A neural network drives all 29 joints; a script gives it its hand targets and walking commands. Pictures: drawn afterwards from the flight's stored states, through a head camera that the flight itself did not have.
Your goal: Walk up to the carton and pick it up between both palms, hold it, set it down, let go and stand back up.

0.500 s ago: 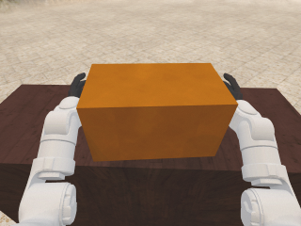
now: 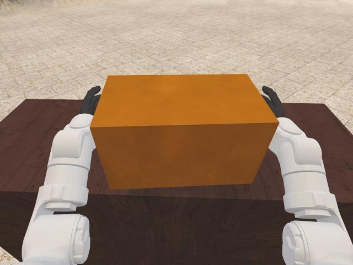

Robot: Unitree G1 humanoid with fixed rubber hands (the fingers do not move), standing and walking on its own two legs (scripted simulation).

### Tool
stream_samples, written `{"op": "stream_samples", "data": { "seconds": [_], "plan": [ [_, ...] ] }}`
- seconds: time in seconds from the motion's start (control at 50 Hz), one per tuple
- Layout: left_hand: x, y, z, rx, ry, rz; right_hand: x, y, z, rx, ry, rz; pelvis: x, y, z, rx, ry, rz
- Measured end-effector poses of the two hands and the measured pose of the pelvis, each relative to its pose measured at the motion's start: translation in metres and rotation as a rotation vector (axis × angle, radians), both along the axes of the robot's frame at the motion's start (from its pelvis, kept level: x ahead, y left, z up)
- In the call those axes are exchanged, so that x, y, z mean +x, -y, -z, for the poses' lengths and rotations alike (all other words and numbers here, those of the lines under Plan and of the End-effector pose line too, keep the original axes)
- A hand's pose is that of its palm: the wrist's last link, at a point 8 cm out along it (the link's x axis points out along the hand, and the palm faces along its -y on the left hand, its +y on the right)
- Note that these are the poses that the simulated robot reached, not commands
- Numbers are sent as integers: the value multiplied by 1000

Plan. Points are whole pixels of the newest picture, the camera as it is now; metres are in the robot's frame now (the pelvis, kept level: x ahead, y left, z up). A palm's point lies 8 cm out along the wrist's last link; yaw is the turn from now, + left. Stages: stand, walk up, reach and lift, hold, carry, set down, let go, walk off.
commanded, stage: hold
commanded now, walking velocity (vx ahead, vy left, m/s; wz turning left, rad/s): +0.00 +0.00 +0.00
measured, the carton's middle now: (180, 130) +0.36 +0.00 +0.19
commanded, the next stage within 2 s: set down in 0.06 s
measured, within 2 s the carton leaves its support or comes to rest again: neither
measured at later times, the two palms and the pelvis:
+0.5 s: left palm (95, 128) +0.41 +0.20 +0.16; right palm (261, 125) +0.40 -0.20 +0.16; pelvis +0.01 -0.01 +0.00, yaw +0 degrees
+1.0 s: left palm (101, 129) +0.44 +0.19 +0.14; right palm (256, 136) +0.41 -0.20 +0.12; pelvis +0.03 -0.01 +0.00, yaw +0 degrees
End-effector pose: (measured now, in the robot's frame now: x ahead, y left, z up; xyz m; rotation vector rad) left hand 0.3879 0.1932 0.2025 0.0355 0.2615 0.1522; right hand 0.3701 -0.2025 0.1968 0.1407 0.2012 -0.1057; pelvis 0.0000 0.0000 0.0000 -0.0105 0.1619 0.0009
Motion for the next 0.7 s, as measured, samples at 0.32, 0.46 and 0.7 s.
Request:
{"op": "stream_samples", "data": {
  "seconds": [0.32, 0.46, 0.7],
  "plan": [
    [11, 3, 22, -18, 3, -9, 14, 4, 12, -50, 12, -16, 5, 5, -2, 6, 1, 0],
    [20, -4, 37, -40, -6, -23, 28, -3, 29, -54, 4, -30, 11, 7, -3, 10, -5, 0],
    [40, -1, 45, -31, 15, -6, 39, 0, 55, -40, 23, -9, 23, 8, -4, 10, -23, -1]
  ]
}}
